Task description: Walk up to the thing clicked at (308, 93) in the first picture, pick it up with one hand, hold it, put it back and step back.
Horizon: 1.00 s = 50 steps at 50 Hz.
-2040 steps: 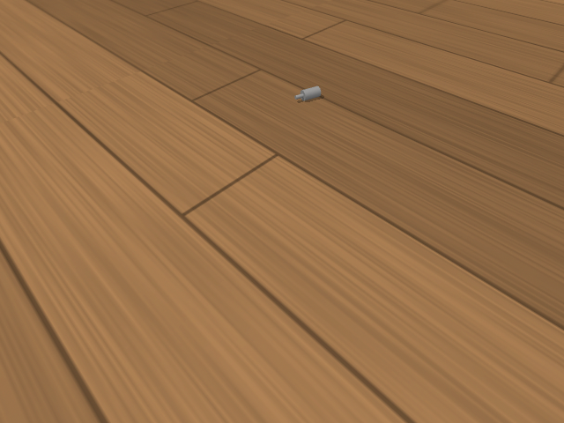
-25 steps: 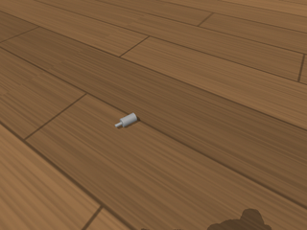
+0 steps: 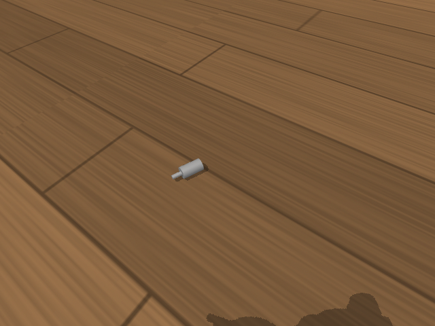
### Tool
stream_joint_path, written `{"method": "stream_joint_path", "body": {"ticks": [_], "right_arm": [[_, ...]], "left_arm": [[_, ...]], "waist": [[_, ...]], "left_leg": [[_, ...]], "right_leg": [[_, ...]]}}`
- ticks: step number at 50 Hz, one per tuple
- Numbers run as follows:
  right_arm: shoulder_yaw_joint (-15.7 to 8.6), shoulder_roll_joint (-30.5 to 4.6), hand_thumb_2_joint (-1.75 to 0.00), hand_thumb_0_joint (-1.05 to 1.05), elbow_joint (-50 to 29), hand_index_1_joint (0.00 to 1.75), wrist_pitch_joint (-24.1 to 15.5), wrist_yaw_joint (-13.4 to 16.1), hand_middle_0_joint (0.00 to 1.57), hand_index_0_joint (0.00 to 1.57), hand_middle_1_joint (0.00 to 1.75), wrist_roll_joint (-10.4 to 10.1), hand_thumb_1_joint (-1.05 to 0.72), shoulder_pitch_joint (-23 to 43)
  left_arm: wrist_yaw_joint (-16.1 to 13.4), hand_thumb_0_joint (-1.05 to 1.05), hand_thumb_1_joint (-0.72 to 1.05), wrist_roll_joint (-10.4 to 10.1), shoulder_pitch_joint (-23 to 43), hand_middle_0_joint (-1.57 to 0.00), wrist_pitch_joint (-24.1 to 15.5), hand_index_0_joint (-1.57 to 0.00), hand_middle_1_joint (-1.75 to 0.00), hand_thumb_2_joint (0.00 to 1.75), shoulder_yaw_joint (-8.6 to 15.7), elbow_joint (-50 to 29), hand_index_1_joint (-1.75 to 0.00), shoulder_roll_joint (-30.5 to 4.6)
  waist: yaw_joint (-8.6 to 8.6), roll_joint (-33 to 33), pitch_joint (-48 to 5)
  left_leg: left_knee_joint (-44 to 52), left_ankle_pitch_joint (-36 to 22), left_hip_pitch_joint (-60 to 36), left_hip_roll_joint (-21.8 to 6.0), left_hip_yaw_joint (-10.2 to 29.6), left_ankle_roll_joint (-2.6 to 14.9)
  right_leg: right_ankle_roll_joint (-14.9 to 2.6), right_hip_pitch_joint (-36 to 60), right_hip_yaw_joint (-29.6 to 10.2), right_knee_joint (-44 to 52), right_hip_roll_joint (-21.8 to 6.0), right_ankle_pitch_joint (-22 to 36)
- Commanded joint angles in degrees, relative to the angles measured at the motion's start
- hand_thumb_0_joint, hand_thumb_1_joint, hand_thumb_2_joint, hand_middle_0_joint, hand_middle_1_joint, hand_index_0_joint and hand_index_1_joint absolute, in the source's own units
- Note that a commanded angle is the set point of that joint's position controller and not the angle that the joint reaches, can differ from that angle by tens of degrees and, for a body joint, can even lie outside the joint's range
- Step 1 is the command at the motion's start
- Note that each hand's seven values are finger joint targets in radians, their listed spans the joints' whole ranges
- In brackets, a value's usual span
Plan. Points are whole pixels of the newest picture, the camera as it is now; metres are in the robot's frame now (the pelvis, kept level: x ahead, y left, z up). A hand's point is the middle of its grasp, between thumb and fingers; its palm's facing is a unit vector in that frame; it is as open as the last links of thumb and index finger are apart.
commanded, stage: step back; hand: left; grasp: from above
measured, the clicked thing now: (186, 170) +1.01 +0.23 -0.72
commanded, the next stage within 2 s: stand in 0.08 s
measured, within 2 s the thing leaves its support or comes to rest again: neither
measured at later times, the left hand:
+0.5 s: hand out of the picture +0.09 +0.26 -0.13, palm faces -0.04 -0.94 -0.34, open 7.4 cm
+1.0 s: hand out of the picture +0.10 +0.25 -0.13, palm faces -0.06 -0.94 -0.34, open 7.3 cm
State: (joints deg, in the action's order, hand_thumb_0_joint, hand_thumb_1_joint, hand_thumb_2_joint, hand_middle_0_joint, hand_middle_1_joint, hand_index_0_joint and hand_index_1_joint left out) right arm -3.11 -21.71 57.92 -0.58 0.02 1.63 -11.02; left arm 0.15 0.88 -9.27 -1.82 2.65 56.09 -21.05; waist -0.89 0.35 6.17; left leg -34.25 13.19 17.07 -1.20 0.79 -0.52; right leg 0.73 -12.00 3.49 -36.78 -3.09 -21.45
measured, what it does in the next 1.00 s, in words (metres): stands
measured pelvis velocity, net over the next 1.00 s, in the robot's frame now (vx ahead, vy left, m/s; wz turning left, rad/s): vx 0.01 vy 0.00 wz -0.03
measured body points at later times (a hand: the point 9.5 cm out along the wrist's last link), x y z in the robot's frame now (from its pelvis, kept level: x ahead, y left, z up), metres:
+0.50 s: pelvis +0.01 +0.00 +0.02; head +0.01 +0.00 +0.47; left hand +0.09 +0.31 -0.11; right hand +0.12 -0.29 -0.11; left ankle +0.05 +0.14 -0.72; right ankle -0.01 -0.13 -0.72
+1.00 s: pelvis +0.01 +0.00 +0.02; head +0.02 +0.00 +0.47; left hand +0.10 +0.30 -0.11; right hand +0.06 -0.31 -0.11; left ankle +0.05 +0.14 -0.72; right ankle -0.01 -0.13 -0.72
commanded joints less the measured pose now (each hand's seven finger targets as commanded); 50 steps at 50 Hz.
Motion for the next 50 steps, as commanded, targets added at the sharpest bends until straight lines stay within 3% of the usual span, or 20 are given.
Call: {"method": "stream_joint_path", "body": {"ticks": [1, 2, 3, 4, 5, 6, 8, 9, 11, 13, 16, 23, 26, 28, 38, 41, 44, 48, 50], "right_arm": [[-2.7, -14.27, -0.9, 0.0, -3.76, 0.3, -1.39, 1.25, 0.2, 0.2, 0.3, -0.13, -0.9, 1.04], [-2.9, -16.47, -0.9, 0.0, -4.32, 0.3, -1.23, 1.13, 0.2, 0.2, 0.3, -0.41, -0.9, 3.1], [-2.68, -15.34, -0.9, 0.0, -3.57, 0.3, -1.06, 1.1, 0.2, 0.2, 0.3, -0.16, -0.9, 4.81], [-1.74, -13.71, -0.9, 0.0, -3.12, 0.3, -1.41, 0.61, 0.2, 0.2, 0.3, -0.36, -0.9, 6.3], [-1.51, -12.4, -0.9, 0.0, -3.51, 0.3, -1.36, 0.56, 0.2, 0.2, 0.3, -0.58, -0.9, 7.43], [-0.98, -11.27, -0.9, 0.0, -2.88, 0.3, -1.45, 0.6, 0.2, 0.2, 0.3, -0.86, -0.9, 6.43], [-0.84, -10.8, -0.9, 0.0, -2.21, 0.3, -1.65, 0.62, 0.2, 0.2, 0.3, -1.33, -0.9, 7.11], [-0.62, -10.7, -0.9, 0.0, -1.54, 0.3, -1.68, 0.53, 0.2, 0.2, 0.3, -1.58, -0.9, 6.79], [-0.23, -10.95, -0.9, 0.0, -0.28, 0.3, -1.73, 0.47, 0.2, 0.2, 0.3, -1.29, -0.9, 7.15], [-0.4, -11.82, -0.9, 0.0, 0.17, 0.3, -1.96, 0.39, 0.2, 0.2, 0.3, -1.15, -0.9, 8.64], [0.05, -10.15, -0.9, 0.0, 1.04, 0.3, -1.72, 0.16, 0.2, 0.2, 0.3, -1.5, -0.9, 8.96], [0.27, -9.79, -0.9, 0.0, 2.72, 0.3, -1.56, -0.19, 0.2, 0.2, 0.3, -1.35, -0.9, 9.88], [0.31, -9.67, -0.9, 0.0, 3.17, 0.3, -1.31, -0.32, 0.2, 0.2, 0.3, -1.33, -0.9, 10.69], [0.33, -9.66, -0.9, 0.0, 3.48, 0.3, -1.39, -0.34, 0.2, 0.2, 0.3, -1.19, -0.9, 10.71], [0.65, -10.15, -0.9, 0.0, 4.77, 0.3, -1.65, -0.18, 0.2, 0.2, 0.3, -1.23, -0.9, 9.37], [0.61, -10.31, -0.9, 0.0, 4.96, 0.3, -1.39, -0.11, 0.2, 0.2, 0.3, -1.15, -0.9, 9.29], [0.65, -10.31, -0.9, 0.0, 5.0, 0.3, -1.26, -0.15, 0.2, 0.2, 0.3, -1.19, -0.9, 8.61], [0.7, -10.74, -0.9, 0.0, 5.16, 0.3, -1.16, -0.1, 0.2, 0.2, 0.3, -1.05, -0.9, 7.83], [0.76, -10.65, -0.9, 0.0, 5.05, 0.3, -1.19, -0.12, 0.2, 0.2, 0.3, -1.11, -0.9, 7.7]], "left_arm": [[-1.42, 0.0, 0.9, -1.72, 0.84, -0.2, 0.64, -0.2, -0.3, 0.9, 1.76, -4.49, -0.3, -10.35], [-1.66, 0.0, 0.9, -1.7, 1.24, -0.2, 1.18, -0.2, -0.3, 0.9, 2.17, -3.45, -0.3, -11.32], [-1.62, 0.0, 0.9, -1.4, 1.89, -0.2, 1.17, -0.2, -0.3, 0.9, 1.98, -2.79, -0.3, -11.38], [-1.28, 0.0, 0.9, -1.53, 0.04, -0.2, 0.96, -0.2, -0.3, 0.9, 0.95, -0.84, -0.3, -9.04], [-0.87, 0.0, 0.9, -1.1, -0.97, -0.2, 0.5, -0.2, -0.3, 0.9, 0.69, 0.1, -0.3, -9.3], [-0.66, 0.0, 0.9, -0.8, -0.97, -0.2, 0.25, -0.2, -0.3, 0.9, 0.66, 1.06, -0.3, -10.1], [-1.03, 0.0, 0.9, -0.58, 0.33, -0.2, -0.28, -0.2, -0.3, 0.9, 0.74, 1.28, -0.3, -11.97], [-0.93, 0.0, 0.9, -0.51, 2.54, -0.2, -0.32, -0.2, -0.3, 0.9, 0.64, 1.84, -0.3, -12.77], [-0.48, 0.0, 0.9, -0.76, 3.84, -0.2, -0.04, -0.2, -0.3, 0.9, -0.1, 2.96, -0.3, -11.37], [-0.47, 0.0, 0.9, -0.71, 4.37, -0.2, -0.17, -0.2, -0.3, 0.9, -0.32, 3.3, -0.3, -11.12], [-0.39, 0.0, 0.9, -0.78, 4.58, -0.2, -0.5, -0.2, -0.3, 0.9, -0.54, 4.75, -0.3, -11.52], [-0.52, 0.0, 0.9, -0.67, 5.72, -0.2, -0.93, -0.2, -0.3, 0.9, -0.54, 5.8, -0.3, -11.81], [-0.57, 0.0, 0.9, -0.56, 6.09, -0.2, -0.81, -0.2, -0.3, 0.9, -0.52, 6.17, -0.3, -11.81], [-0.48, 0.0, 0.9, -0.46, 5.91, -0.2, -0.66, -0.2, -0.3, 0.9, -0.43, 6.3, -0.3, -11.96], [-0.44, 0.0, 0.9, -0.68, 6.01, -0.2, -0.61, -0.2, -0.3, 0.9, -0.38, 6.1, -0.3, -11.97], [-0.42, 0.0, 0.9, -0.56, 5.41, -0.2, -0.32, -0.2, -0.3, 0.9, -0.37, 6.48, -0.3, -11.9], [-0.41, 0.0, 0.9, -0.51, 5.52, -0.2, -0.3, -0.2, -0.3, 0.9, -0.38, 6.25, -0.3, -12.05], [-0.32, 0.0, 0.9, -0.56, 5.52, -0.2, -0.02, -0.2, -0.3, 0.9, -0.28, 6.17, -0.3, -11.82], [-0.32, 0.0, 0.9, -0.61, 5.03, -0.2, -0.13, -0.2, -0.3, 0.9, -0.31, 6.11, -0.3, -11.73]], "waist": [[-0.4, 5.0, -11.19], [0.05, 8.42, -10.53], [-0.48, 8.6, -9.26], [-1.24, 9.61, -8.73], [-1.23, 9.02, -9.14], [-0.61, 8.29, -9.79], [-0.42, 6.78, -11.15], [0.92, 6.22, -9.8], [1.25, 4.48, -8.21], [0.43, 2.93, -9.1], [1.25, 0.33, -7.32], [1.38, -0.99, -7.57], [1.22, -1.37, -6.05], [0.99, -0.75, -5.73], [0.98, 0.42, -7.4], [0.89, 0.28, -5.84], [1.07, -0.91, -6.02], [1.26, 0.58, -5.47], [1.19, 0.36, -5.64]], "left_leg": [[9.66, -20.79, -7.99, -13.67, 15.3, 10.24], [11.05, -18.56, -2.73, -17.08, 18.13, 13.89], [11.5, -17.16, -1.66, -16.35, 16.83, 13.34], [12.68, -11.56, -3.01, -12.74, 14.27, 10.47], [10.99, -11.73, -5.14, -10.34, 10.41, 7.31], [10.11, -13.27, -4.86, -9.0, 9.08, 5.27], [8.55, -15.52, -4.99, -7.01, 6.69, 2.93], [10.81, -13.4, -6.31, -6.32, 6.04, 2.99], [12.57, -13.54, -9.59, -7.11, 6.69, 3.0], [12.8, -15.66, -9.67, -8.08, 7.22, 3.21], [13.6, -14.42, -11.74, -6.74, 5.19, 2.37], [15.57, -12.43, -12.5, -6.2, 3.92, 1.65], [17.0, -6.77, -11.28, -5.79, 3.96, 1.33], [17.66, -5.92, -11.53, -5.93, 4.08, 1.11], [17.94, -10.58, -10.85, -6.34, 3.79, 0.72], [18.74, -4.95, -10.2, -6.13, 3.87, 0.68], [18.29, -7.35, -11.07, -6.32, 3.89, 0.71], [18.99, -3.15, -9.46, -6.05, 4.0, 0.67], [18.72, -4.51, -10.07, -6.16, 4.01, 0.78]], "right_leg": [[-1.36, -4.14, -1.95, -6.15, 1.8, 9.84], [-1.72, -0.4, -2.41, -6.27, 2.03, -3.43], [-2.13, 0.31, -3.28, -5.02, 1.8, -6.8], [-1.68, 0.85, -6.0, 1.65, 0.55, -7.23], [-1.96, 1.14, -5.46, 7.44, -0.3, 1.8], [-1.9, 3.32, -6.15, 8.76, -1.21, 9.78], [-2.18, 7.4, -8.72, 11.71, -3.72, 19.7], [-2.39, 4.64, -8.42, 10.88, -3.44, 18.56], [-1.88, 2.2, -7.59, 12.45, -2.31, 15.57], [-1.4, 4.85, -6.77, 14.43, -2.68, 16.02], [-1.7, 2.68, -7.95, 17.13, -3.58, 17.31], [-1.28, 4.29, -8.1, 20.47, -4.51, 17.57], [-1.34, 3.18, -8.17, 22.15, -4.39, 12.34], [-1.62, 2.4, -8.24, 22.33, -4.41, 10.71], [-1.57, 5.52, -8.1, 21.73, -4.49, 15.56], [-1.57, 3.43, -8.12, 22.54, -4.14, 10.3], [-1.72, 3.28, -8.22, 22.7, -4.21, 11.55], [-1.85, 2.97, -8.4, 22.8, -4.03, 8.4], [-1.82, 2.73, -8.5, 22.7, -4.1, 9.51]]}}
